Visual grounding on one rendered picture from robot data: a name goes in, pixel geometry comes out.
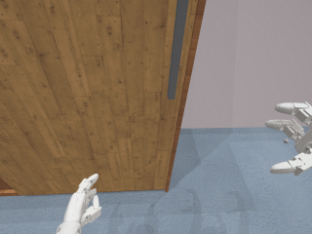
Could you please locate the handle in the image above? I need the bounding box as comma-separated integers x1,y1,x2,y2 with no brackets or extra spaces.
167,0,189,99

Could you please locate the wardrobe door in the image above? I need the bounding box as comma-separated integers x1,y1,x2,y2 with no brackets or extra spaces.
0,0,198,195
0,177,13,190

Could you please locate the robot left forearm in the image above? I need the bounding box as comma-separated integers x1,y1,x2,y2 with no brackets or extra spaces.
56,220,82,234

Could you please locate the robot right hand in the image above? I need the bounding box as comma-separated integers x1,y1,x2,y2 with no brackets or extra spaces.
264,101,312,176

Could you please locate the robot left hand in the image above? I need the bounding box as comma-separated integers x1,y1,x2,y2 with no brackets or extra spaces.
63,174,101,227

